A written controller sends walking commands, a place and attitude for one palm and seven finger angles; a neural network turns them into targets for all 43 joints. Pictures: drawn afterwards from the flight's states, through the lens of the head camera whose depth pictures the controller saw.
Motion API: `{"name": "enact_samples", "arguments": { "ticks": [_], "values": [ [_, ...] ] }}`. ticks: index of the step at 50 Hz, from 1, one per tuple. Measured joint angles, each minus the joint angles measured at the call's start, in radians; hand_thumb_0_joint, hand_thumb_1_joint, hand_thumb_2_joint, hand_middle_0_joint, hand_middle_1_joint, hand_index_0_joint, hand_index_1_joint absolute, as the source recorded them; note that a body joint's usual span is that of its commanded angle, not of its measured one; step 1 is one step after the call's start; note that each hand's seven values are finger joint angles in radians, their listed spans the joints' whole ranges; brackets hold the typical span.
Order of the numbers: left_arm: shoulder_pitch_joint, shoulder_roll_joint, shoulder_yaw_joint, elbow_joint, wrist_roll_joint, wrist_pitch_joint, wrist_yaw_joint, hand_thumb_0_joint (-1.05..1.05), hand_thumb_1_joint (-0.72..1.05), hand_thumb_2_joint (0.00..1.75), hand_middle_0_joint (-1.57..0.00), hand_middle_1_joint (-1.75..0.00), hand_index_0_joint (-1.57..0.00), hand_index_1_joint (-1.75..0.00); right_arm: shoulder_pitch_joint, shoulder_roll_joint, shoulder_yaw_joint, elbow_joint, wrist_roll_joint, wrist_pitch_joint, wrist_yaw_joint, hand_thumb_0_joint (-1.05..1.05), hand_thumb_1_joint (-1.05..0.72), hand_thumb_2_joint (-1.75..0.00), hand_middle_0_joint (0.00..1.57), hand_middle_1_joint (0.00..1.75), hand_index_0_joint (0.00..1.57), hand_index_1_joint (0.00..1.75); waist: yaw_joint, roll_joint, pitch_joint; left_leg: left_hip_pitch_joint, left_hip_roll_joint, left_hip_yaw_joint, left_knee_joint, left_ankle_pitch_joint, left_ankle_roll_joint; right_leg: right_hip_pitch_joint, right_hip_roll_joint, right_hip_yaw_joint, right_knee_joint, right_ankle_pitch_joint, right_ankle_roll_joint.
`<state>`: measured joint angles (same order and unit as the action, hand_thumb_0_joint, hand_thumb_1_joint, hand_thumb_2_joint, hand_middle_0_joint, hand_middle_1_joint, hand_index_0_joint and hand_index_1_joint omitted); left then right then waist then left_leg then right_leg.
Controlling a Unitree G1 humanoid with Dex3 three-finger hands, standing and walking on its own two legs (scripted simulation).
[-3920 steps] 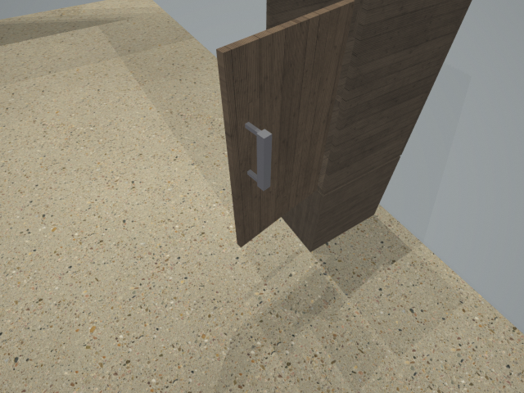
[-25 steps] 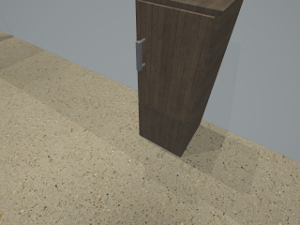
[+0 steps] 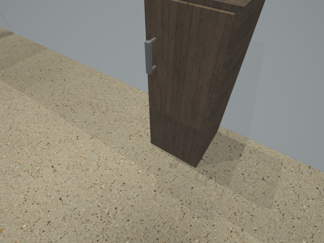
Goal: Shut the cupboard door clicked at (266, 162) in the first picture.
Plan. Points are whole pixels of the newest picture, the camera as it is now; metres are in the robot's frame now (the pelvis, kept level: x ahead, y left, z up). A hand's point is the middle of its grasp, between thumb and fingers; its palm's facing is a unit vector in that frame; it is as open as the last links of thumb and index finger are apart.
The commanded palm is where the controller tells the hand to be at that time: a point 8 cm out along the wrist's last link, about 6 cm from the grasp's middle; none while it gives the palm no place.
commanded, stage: look to check the result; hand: left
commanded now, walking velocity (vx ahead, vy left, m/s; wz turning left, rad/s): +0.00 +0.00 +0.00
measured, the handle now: (151, 56) +0.86 +0.10 +0.01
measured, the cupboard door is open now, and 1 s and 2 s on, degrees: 0 0 0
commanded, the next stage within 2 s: stand and wait in 0.12 s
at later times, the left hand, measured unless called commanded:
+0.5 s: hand out of the picture -0.01 +0.16 -0.18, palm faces +0.04 -0.98 -0.17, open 7.4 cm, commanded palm none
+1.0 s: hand out of the picture +0.00 +0.15 -0.18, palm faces +0.05 -0.99 -0.16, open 7.4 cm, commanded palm none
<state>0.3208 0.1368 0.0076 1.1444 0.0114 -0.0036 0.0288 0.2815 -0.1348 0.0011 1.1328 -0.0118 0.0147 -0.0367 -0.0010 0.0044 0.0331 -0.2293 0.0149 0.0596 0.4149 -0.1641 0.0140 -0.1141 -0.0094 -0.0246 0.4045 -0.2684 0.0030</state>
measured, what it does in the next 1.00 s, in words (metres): stands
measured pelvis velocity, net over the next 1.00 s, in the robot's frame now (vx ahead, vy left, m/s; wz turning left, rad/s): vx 0.03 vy -0.01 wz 0.00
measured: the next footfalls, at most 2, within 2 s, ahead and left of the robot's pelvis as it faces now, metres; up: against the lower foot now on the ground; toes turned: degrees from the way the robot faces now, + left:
none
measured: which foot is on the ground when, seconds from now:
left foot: down 0.00-1.00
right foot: down 0.00-1.00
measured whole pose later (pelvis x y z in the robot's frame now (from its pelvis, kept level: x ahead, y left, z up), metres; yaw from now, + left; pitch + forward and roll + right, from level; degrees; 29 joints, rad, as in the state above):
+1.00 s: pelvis +0.03 -0.01 +0.00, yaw +0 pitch -1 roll +0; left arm 0.32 0.13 0.01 1.15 0.01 -0.01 0.03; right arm 0.27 -0.14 0.01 1.14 -0.01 0.01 -0.04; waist 0.00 -0.01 0.04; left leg -0.19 0.02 0.05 0.40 -0.20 0.00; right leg -0.06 0.00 -0.03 0.36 -0.29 -0.01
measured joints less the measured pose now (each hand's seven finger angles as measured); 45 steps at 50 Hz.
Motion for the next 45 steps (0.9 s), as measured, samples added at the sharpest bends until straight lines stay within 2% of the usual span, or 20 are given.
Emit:
{"name": "enact_samples", "arguments": {
  "ticks": [45],
  "values": [
    [0.000,-0.002,-0.001,0.001,-0.002,-0.005,0.000,0.00,0.91,0.90,-0.20,-0.30,-0.19,-0.30,-0.009,-0.001,0.006,0.009,0.001,-0.004,-0.006,0.01,-0.91,-0.90,0.20,0.30,0.20,0.30,0.002,-0.015,0.009,0.040,0.007,-0.007,-0.010,-0.031,-0.014,0.055,0.008,-0.006,-0.039,-0.018,-0.011]
  ]
}}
